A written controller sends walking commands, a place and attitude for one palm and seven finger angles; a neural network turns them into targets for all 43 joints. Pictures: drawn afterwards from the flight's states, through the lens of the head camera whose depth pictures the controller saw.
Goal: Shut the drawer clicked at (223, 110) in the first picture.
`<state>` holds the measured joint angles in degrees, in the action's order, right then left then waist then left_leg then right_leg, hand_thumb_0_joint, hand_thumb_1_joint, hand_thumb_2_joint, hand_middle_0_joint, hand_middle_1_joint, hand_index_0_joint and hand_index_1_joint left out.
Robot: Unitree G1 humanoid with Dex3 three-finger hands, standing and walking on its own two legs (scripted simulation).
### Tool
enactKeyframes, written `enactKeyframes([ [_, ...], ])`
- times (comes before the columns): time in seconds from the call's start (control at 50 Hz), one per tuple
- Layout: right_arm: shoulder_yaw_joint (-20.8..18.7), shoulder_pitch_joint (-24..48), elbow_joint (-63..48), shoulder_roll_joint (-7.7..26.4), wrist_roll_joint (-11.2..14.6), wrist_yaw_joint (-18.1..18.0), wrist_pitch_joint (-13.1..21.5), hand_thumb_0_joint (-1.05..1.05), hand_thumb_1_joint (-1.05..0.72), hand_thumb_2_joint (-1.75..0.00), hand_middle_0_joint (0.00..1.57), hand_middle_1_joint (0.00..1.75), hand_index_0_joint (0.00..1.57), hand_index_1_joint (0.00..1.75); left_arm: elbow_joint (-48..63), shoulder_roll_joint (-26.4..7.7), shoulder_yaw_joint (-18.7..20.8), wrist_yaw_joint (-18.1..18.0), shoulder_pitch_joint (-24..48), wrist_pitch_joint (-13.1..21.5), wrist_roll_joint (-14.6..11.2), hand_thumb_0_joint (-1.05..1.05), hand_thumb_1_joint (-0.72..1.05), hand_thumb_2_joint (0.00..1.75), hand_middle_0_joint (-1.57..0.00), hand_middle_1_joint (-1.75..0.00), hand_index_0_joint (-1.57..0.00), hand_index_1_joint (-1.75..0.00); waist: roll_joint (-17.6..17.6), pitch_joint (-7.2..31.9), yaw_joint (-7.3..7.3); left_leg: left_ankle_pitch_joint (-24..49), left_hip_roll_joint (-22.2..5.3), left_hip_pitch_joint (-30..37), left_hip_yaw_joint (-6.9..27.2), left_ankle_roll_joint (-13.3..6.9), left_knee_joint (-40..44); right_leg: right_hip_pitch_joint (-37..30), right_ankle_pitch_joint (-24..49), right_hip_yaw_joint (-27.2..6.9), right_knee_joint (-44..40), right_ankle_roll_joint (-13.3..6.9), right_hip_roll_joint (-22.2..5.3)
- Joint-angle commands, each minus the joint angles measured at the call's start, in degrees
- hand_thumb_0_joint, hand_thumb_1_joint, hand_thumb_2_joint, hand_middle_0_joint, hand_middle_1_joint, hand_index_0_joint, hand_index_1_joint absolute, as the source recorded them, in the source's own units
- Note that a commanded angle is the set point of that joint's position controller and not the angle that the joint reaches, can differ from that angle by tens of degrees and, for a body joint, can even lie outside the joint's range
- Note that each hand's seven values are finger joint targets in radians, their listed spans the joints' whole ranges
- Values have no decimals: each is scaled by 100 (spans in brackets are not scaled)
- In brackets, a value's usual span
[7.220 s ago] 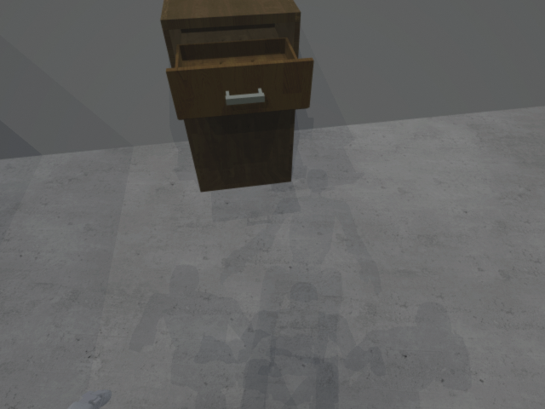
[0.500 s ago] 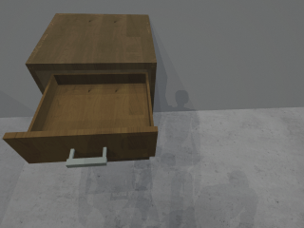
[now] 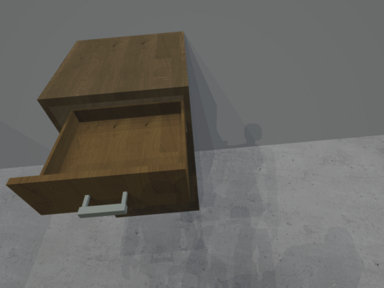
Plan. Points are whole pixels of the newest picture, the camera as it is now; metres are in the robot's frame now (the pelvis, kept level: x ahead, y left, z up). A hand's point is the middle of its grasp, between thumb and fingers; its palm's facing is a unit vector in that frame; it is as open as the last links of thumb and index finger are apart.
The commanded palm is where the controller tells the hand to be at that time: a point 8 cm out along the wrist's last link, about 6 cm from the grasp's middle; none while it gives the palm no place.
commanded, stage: look again from close up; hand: left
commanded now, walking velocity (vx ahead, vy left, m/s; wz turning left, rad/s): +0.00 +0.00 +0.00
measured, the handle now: (104, 203) +0.33 +0.25 -0.05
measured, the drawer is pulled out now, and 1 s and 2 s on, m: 0.30 0.30 0.30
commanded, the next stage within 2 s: shuffle to correct the standing spot in 0.02 s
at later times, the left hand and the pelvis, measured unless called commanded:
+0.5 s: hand out of the picture -0.01 +0.19 -0.17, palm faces +0.06 -0.97 -0.22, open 7.4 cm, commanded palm none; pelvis +0.02 +0.01 +0.00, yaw +3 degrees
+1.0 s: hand out of the picture +0.06 +0.18 -0.17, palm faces +0.11 -0.97 -0.20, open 7.4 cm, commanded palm none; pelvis +0.08 +0.01 +0.00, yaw +3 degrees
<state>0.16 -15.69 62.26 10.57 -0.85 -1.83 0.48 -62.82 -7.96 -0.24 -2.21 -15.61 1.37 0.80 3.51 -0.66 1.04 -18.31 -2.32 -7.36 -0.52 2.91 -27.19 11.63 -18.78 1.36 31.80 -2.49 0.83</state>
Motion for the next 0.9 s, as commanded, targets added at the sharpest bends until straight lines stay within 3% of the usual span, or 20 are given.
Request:
enactKeyframes([
  [0.0, -15, -554, -40, 253, 7, -7, 53, 0, -90, -90, 20, 30, 20, 30, 183, -713, 152, -4, -316, 78, -36, 0, 90, 90, -20, -30, -20, -30, -524, -221, 0, 1112, -211, -113, 69, -307, 390, -32, 1902, -675, -843, -69, -653],
  [0.1, -2, -542, 45, 250, 12, -3, 44, 0, -90, -90, 20, 30, 20, 30, 155, -718, 145, 6, -329, 73, -39, 0, 90, 90, -20, -30, -20, -30, -462, -297, -28, 996, -222, -134, 65, -291, 489, -29, 1737, -655, -978, -70, -665],
  [0.2, -32, -606, 29, 217, -40, 58, -48, 0, -90, -90, 20, 30, 20, 30, 240, -964, 294, 37, -492, -7, 27, 0, 90, 90, -20, -30, -20, -30, -880, -663, -155, -412, 115, -861, -199, -321, -156, 104, -1067, -1166, -1623, -317, -1015],
  [0.26, -60, -589, -54, 173, -45, 74, -44, 0, -90, -90, 20, 30, 20, 30, 336, -1065, 411, 31, -573, -20, 57, 0, 90, 90, -20, -30, -20, -30, -1151, -791, -175, -539, 89, -1085, -218, -357, -655, 272, -1604, -1571, -1962, -601, -1430],
  [0.34, -45, -1115, 96, 80, -54, 105, 50, 0, -90, -90, 20, 30, 20, 30, 484, -878, 411, 55, -320, -24, 38, 0, 90, 90, -20, -30, -20, -30, -517, -738, 70, -117, 70, -229, -215, -449, 281, 889, -1208, -686, -1056, -434, -1064],
  [0.36, -61, -1351, 198, 146, -68, 95, 70, 0, -90, -90, 20, 30, 20, 30, 526, -686, 354, 72, -249, -45, 38, 0, 90, 90, -20, -30, -20, -30, -75, -840, 135, -175, -126, -108, 120, -571, 597, 1136, -1188, -237, -508, -284, -629],
  [0.4, -160, -1699, 257, 597, -104, 55, 104, 0, -90, -90, 20, 30, 20, 30, 638, -316, 259, 104, -166, -22, 73, 0, 90, 90, -20, -30, -20, -30, 1434, -832, 208, -517, -1193, -104, 1733, -1227, 1425, 1672, -1258, 645, 1177, 0, 49],
  [0.42, -155, -1684, 243, 537, -90, 39, 138, 0, -90, -90, 20, 30, 20, 30, 698, -318, 215, 99, -32, 14, 93, 0, 90, 90, -20, -30, -20, -30, 1396, -925, 220, 87, -1373, 21, 2045, -1520, 1552, 2011, -1485, 506, 1822, -38, -16],
  [0.46, -101, -1523, 198, 409, -73, 11, 216, 0, -90, -90, 20, 30, 20, 30, 683, -267, 205, 145, 9, 86, 54, 0, 90, 90, -20, -30, -20, -30, 792, -744, 100, 1864, -1412, 207, 1789, -1728, 1093, 2087, -1478, 323, 2215, -97, -210],
  [0.52, -69, -925, 39, 495, -71, 1, 236, 0, -90, -90, 20, 30, 20, 30, 505, -122, 217, 203, -485, 167, 6, 0, 90, 90, -20, -30, -20, -30, 272, -301, -300, 2353, -837, -458, 641, -1251, 341, 428, -439, 508, 348, -64, -213],
  [0.54, -80, -768, -22, 471, -22, 6, 245, 0, -90, -90, 20, 30, 20, 30, 341, -257, 254, 189, -998, 213, 23, 0, 90, 90, -20, -30, -20, -30, -186, -61, -546, 2126, -463, -877, 300, -979, -467, -495, 484, 258, -437, -104, -311],
  [0.56, -60, -678, -172, 213, 43, 22, 272, 0, -90, -90, 20, 30, 20, 30, 161, -722, 367, 119, -1542, 252, 48, 0, 90, 90, -20, -30, -20, -30, -1356, 91, -686, 980, 37, -2019, -121, -648, -1379, -1556, 1487, -1150, -916, -425, -1265],
  [0.58, -81, -475, -330, 152, 15, 40, 261, 0, -90, -90, 20, 30, 20, 30, 35, -1105, 428, 75, -1875, 278, 29, 0, 90, 90, -20, -30, -20, -30, -1936, 129, -721, -1344, 347, -2729, -347, -437, -2616, -1803, 3035, -2530, -1403, -994, -2478],
  [0.6, -123, -558, -269, 216, -11, 13, 206, 0, -90, -90, 20, 30, 20, 30, 17, -1032, 374, 37, -1697, 268, 11, 0, 90, 90, -20, -30, -20, -30, -1223, 116, -542, -1582, 116, -2593, 63, -344, -3186, -1489, 3589, -2459, -1335, -1368, -2593],
  [0.62, -124, -702, -137, 24, 21, 33, 158, 0, -90, -90, 20, 30, 20, 30, 129, -896, 325, 5, -1189, 248, 25, 0, 90, 90, -20, -30, -20, -30, -751, -16, -309, -1351, 39, -2169, 100, -282, -3221, -696, 2940, -1984, -1419, -1349, -2344],
  [0.66, -99, -751, -20, -130, -3, 61, 9, 0, -90, -90, 20, 30, 20, 30, 280, -635, 265, -35, -403, 171, 70, 0, 90, 90, -20, -30, -20, -30, -1297, -635, 3, -1090, -144, -1807, -31, -240, -2831, 202, 3246, -1216, -1395, -1118, -1926],
  [0.7, -39, -828, 33, -326, 23, 80, -7, 0, -90, -90, 20, 30, 20, 30, 317, -528, 216, -39, -258, 121, 106, 0, 90, 90, -20, -30, -20, -30, -1454, -611, 56, -809, -26, -1199, -262, -236, -1738, 337, 3891, -416, -1116, -849, -1499],
  [0.78, -31, -939, 205, -225, 39, 54, 58, 0, -90, -90, 20, 30, 20, 30, 235, -669, 230, -30, -425, 27, -26, 0, 90, 90, -20, -30, -20, -30, -682, -124, 49, 1519, 126, 97, -472, -181, 359, 216, 3199, -81, -209, -302, -959],
  [0.82, -89, -686, 86, 206, 11, -2, 107, 0, -90, -90, 20, 30, 20, 30, 237, -464, 203, -33, -685, -67, -55, 0, 90, 90, -20, -30, -20, -30, 201, 0, -176, 3631, -715, 194, 251, -519, 337, 320, 1639, 5, -69, 24, -624],
  [0.88, -112, -223, -100, 294, 28, -47, 58, 0, -90, -90, 20, 30, 20, 30, 173, -349, 173, -57, -779, -137, 17, 0, 90, 90, -20, -30, -20, -30, 327, -414, -285, 3433, -874, -294, 393, -760, 419, 247, 863, -54, -357, 104, -552],
])
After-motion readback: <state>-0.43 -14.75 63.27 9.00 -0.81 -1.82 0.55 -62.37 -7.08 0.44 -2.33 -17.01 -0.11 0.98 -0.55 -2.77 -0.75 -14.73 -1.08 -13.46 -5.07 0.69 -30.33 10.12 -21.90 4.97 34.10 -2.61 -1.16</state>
